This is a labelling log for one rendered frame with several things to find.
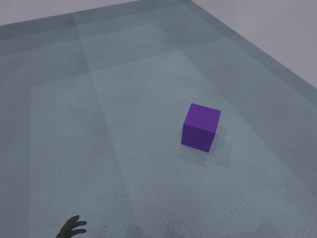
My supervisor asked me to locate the robot left hand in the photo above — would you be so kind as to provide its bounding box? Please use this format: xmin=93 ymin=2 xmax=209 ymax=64
xmin=55 ymin=215 xmax=87 ymax=238

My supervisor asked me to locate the carton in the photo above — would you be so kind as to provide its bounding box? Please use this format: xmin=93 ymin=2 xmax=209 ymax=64
xmin=180 ymin=103 xmax=221 ymax=153

